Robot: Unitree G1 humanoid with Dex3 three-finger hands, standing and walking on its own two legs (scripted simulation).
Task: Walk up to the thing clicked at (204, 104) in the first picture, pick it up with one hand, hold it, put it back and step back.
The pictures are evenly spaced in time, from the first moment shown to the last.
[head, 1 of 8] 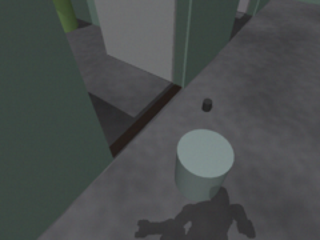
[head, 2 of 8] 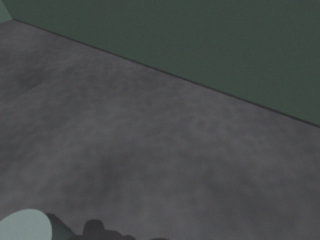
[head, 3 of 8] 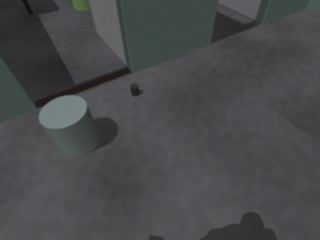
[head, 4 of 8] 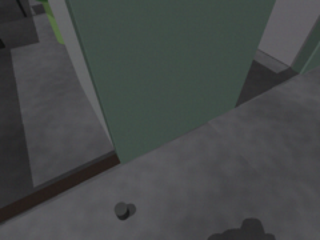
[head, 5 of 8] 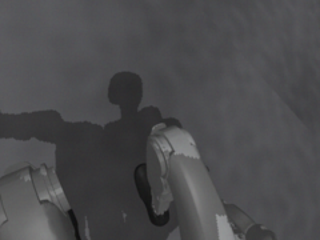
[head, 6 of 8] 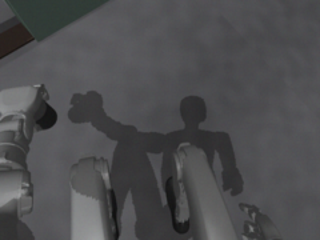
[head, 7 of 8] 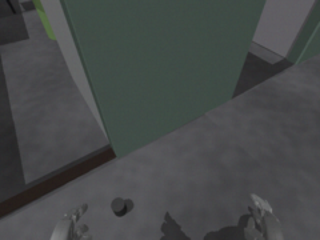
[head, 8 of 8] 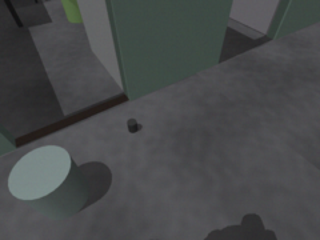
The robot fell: no
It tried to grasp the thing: yes
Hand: left
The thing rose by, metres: 0.65
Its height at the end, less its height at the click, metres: +0.00
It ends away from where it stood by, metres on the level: 0.01
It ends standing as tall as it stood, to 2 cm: yes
